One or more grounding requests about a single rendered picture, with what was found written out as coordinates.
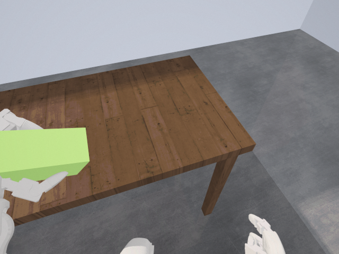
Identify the robot right hand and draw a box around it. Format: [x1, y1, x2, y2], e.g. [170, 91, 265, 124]
[245, 214, 286, 254]

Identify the robot left forearm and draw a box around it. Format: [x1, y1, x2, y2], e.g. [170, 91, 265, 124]
[0, 198, 14, 254]

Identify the sponge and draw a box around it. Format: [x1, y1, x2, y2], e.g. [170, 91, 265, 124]
[0, 128, 90, 182]

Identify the table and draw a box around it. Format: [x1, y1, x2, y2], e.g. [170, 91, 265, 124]
[0, 56, 256, 226]

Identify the robot left hand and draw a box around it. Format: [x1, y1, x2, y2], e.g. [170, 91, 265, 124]
[0, 109, 68, 202]

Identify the left robot thigh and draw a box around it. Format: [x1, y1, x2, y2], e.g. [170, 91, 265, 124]
[120, 238, 154, 254]

